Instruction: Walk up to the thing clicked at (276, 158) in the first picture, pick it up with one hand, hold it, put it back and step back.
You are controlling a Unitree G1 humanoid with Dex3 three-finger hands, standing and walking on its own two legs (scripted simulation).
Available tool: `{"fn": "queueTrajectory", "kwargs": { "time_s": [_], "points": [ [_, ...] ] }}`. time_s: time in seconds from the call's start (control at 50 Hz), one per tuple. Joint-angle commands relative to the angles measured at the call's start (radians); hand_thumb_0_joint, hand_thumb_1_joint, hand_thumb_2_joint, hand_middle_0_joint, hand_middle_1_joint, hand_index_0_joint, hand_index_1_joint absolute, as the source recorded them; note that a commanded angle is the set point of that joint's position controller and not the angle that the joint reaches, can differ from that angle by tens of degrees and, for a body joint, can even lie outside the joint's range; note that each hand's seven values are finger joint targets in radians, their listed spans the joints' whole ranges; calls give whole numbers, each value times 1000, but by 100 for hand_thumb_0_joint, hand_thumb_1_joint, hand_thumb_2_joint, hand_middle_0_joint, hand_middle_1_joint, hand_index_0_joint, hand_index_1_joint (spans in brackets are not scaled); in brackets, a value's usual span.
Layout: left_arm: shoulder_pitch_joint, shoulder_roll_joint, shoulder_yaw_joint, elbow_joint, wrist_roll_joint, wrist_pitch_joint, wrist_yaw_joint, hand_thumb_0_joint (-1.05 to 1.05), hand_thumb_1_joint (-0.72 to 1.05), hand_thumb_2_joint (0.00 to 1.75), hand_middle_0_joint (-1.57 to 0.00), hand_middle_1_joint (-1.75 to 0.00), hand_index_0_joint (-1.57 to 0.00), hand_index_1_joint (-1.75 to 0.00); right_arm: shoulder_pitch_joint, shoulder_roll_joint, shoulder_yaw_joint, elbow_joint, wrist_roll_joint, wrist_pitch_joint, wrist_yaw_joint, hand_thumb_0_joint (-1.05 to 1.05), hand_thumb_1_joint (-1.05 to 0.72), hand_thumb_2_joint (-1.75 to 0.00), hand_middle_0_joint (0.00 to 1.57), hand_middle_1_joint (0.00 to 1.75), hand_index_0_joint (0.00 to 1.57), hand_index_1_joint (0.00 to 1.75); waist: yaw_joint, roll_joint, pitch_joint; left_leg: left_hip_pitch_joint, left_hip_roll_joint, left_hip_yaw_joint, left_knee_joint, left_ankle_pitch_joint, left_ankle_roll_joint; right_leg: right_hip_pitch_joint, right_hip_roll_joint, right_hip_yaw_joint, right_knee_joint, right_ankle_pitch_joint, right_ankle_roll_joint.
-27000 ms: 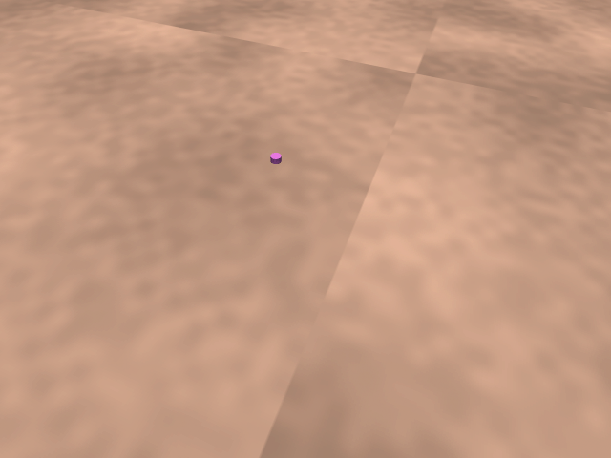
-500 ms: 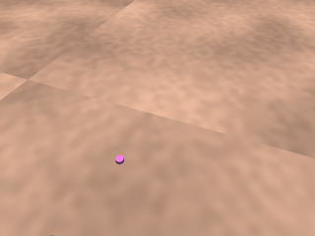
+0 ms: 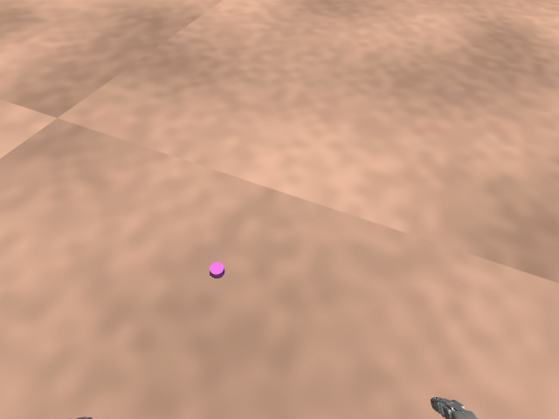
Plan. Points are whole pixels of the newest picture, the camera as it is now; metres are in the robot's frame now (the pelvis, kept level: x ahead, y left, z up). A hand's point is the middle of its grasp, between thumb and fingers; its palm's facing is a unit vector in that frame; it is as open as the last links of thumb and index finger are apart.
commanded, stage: stand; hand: left
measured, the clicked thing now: (217, 270) +0.74 +0.23 -0.76
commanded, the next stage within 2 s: walk up in 0.90 s
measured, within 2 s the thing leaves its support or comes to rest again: neither
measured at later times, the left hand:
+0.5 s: hand out of the picture +0.03 +0.24 -0.15, palm faces -0.04 -0.94 -0.34, open 7.4 cm
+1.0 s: hand out of the picture +0.05 +0.24 -0.14, palm faces +0.01 -0.94 -0.33, open 7.4 cm
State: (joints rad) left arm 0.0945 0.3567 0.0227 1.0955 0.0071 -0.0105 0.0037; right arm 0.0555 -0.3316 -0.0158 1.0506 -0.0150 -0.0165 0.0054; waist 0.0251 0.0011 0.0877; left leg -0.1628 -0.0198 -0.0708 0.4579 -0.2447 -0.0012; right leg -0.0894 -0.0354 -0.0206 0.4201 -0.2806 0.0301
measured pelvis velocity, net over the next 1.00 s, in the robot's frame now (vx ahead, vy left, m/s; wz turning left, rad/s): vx -0.02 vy -0.02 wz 0.00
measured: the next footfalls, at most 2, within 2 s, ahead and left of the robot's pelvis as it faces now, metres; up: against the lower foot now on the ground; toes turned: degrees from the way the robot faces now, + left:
left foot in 1.18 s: +0.16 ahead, +0.16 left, +0.00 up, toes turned +3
right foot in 1.66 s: +0.34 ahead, -0.11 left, +0.00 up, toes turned -7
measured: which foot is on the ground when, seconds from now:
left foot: down 0.00-0.94, up 0.96-1.00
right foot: down 0.00-1.00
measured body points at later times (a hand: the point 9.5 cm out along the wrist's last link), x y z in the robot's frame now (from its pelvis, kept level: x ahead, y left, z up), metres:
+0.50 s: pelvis -0.03 -0.01 +0.01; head -0.02 -0.02 +0.46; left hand +0.04 +0.29 -0.13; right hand +0.03 -0.32 -0.13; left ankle +0.00 +0.12 -0.74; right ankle -0.03 -0.14 -0.74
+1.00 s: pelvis -0.02 -0.02 +0.01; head -0.02 -0.02 +0.46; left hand +0.05 +0.29 -0.12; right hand +0.04 -0.32 -0.12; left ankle -0.01 +0.12 -0.72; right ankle -0.04 -0.14 -0.74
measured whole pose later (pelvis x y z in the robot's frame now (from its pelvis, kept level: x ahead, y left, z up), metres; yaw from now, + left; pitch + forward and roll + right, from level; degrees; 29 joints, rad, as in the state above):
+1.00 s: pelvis -0.02 -0.02 +0.01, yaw +0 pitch -2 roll +0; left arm 0.16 0.35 0.05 1.07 0.03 -0.04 -0.04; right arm 0.18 -0.37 -0.03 1.08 -0.04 0.00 0.04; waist 0.01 0.01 0.03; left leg -0.27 0.01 -0.04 0.62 -0.41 0.02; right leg -0.10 0.00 -0.03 0.36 -0.32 -0.04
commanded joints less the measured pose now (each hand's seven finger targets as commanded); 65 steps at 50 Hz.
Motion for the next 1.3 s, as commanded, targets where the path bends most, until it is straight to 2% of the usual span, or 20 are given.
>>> {"fn": "queueTrajectory", "kwargs": {
  "time_s": [0.0,0.1,0.24,0.36,0.5,0.86,0.88,0.9,0.94,0.96,1.0,1.04,1.08,1.14,1.16,1.18,1.2,1.22,1.24,1.28],
  "points": [
    [-40,203,36,-51,-3,-21,15,0,90,90,-20,-30,-20,-30,-17,-231,-44,-50,10,-16,-19,0,-90,-90,20,30,20,30,-22,10,-185,109,141,-75,-51,549,38,65,-81,56,-50,401,-35],
    [-47,203,29,-29,3,-18,8,0,90,90,-20,-30,-20,-30,-55,-222,-33,-38,13,-10,-15,0,-90,-90,20,30,20,30,-16,14,-133,53,126,-72,-122,296,25,51,-83,69,-118,235,-35],
    [-49,209,24,-14,3,-22,4,0,90,90,-20,-30,-20,-30,-47,-219,-28,-12,8,-13,-9,0,-90,-90,20,30,20,30,-17,-2,-110,45,124,-71,-155,210,15,23,-91,83,-155,156,-39],
    [-20,207,24,0,10,-14,-3,0,90,90,-20,-30,-20,-30,-32,-239,-32,2,4,-7,-4,0,-90,-90,20,30,20,30,-12,21,-23,-63,119,-105,-222,-110,14,-52,-73,92,-175,-77,-42],
    [-30,217,25,-14,2,-27,-4,0,90,90,-20,-30,-20,-30,3,-227,-27,12,3,-19,-5,0,-90,-90,20,30,20,30,-23,-9,-116,19,124,-80,-161,131,15,-19,-97,114,-162,92,-54],
    [-6,214,18,-13,0,-22,-2,0,90,90,-20,-30,-20,-30,30,-233,-11,26,8,-14,-9,0,-90,-90,20,30,20,30,-24,-6,-79,17,128,-73,-161,126,12,-44,-85,111,-166,97,-47],
    [62,279,79,-58,13,-31,-21,0,90,90,-20,-30,-20,-30,97,-294,-65,-20,-8,-18,15,0,-90,-90,20,30,20,30,-11,-19,-177,-37,70,-49,-74,-333,74,55,-43,108,-126,-331,-97],
    [126,296,93,-38,23,-31,-25,0,90,90,-20,-30,-20,-30,64,-296,-72,-37,-18,-13,25,0,-90,-90,20,30,20,30,30,-33,-87,-253,46,-28,-11,-463,63,107,-89,196,-162,-524,-130],
    [145,357,126,-70,32,-42,-19,0,90,90,-20,-30,-20,-30,7,-268,-72,-87,-27,-5,31,0,-90,-90,20,30,20,30,62,-169,38,-465,43,46,334,-241,25,78,-340,460,-358,-642,-237],
    [133,346,131,-95,31,-52,-17,0,90,90,-20,-30,-20,-30,18,-263,-77,-92,-25,-13,34,0,-90,-90,20,30,20,30,58,-111,78,-506,78,10,345,-187,22,105,-356,453,-345,-493,-270],
    [149,308,127,-101,32,-58,-18,0,90,90,-20,-30,-20,-30,8,-258,-87,-110,-23,-32,39,0,-90,-90,20,30,20,30,54,-80,73,-511,114,3,292,-171,24,167,-301,356,-298,-189,-272],
    [115,295,121,-132,28,-58,-24,0,90,90,-20,-30,-20,-30,42,-231,-87,-118,-25,-35,52,0,-90,-90,20,30,20,30,25,-111,1,-401,104,49,250,-152,13,163,-219,228,-251,-86,-231],
    [77,303,118,-174,30,-57,-33,0,90,90,-20,-30,-20,-30,100,-226,-98,-132,-23,-28,64,0,-90,-90,20,30,20,30,-6,-158,-21,-212,99,73,188,-83,12,-13,-187,168,-248,-194,-203],
    [-7,286,106,-222,29,-43,-45,0,90,90,-20,-30,-20,-30,281,-248,-134,-86,-23,-33,56,0,-90,-90,20,30,20,30,-119,-135,-15,140,61,128,59,77,3,-322,-127,68,-53,-252,-163],
    [35,237,91,-230,34,-37,-44,0,90,90,-20,-30,-20,-30,377,-291,-155,-55,-27,-38,45,0,-90,-90,20,30,20,30,-151,-1,-66,308,48,97,83,25,13,-435,-83,42,141,-262,-142],
    [105,163,68,-227,26,-33,-45,0,90,90,-20,-30,-20,-30,458,-355,-174,-47,-39,-43,31,0,-90,-90,20,30,20,30,-183,247,-82,341,155,-83,-67,-260,52,-528,36,-14,459,-320,-121],
    [184,137,60,-227,15,-30,-41,0,90,90,-20,-30,-20,-30,427,-423,-176,-90,-50,-54,25,0,-90,-90,20,30,20,30,-146,331,-83,251,378,-563,-273,-618,134,-628,138,96,700,-329,-93],
    [196,248,82,-203,9,-20,-31,0,90,90,-20,-30,-20,-30,285,-441,-175,-140,-26,-55,25,0,-90,-90,20,30,20,30,-98,187,-31,48,424,-628,-361,-748,179,-528,75,188,732,-279,-103],
    [201,276,84,-204,3,-22,-29,0,90,90,-20,-30,-20,-30,227,-440,-169,-162,-16,-55,27,0,-90,-90,20,30,20,30,-71,183,32,-39,446,-617,-371,-733,219,-510,33,192,748,-234,-108],
    [257,295,92,-171,-4,-28,-34,0,90,90,-20,-30,-20,-30,168,-364,-138,-198,-10,-66,23,0,-90,-90,20,30,20,30,-18,139,52,-49,352,-369,-305,-480,184,-483,-14,191,696,-104,-87]
  ]
}}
